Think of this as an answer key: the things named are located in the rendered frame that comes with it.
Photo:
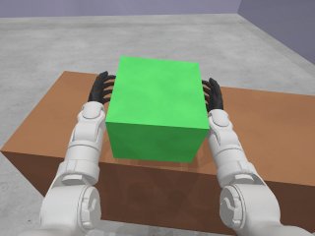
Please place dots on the robot left forearm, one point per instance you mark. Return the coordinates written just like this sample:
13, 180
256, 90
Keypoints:
80, 165

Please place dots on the carton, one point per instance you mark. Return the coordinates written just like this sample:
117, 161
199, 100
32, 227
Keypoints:
157, 110

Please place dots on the right robot upper arm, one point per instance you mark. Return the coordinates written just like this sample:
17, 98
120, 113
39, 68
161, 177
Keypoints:
252, 210

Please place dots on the right robot hand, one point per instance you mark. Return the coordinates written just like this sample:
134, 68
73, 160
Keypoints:
214, 99

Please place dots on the pedestal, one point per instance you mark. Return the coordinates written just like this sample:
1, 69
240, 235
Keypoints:
275, 129

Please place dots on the robot right forearm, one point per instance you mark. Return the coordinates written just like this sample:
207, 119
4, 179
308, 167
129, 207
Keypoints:
230, 159

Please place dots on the left robot upper arm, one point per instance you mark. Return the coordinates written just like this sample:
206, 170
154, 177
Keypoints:
68, 211

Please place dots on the left robot hand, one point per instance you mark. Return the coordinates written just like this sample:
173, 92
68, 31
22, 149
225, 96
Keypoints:
97, 92

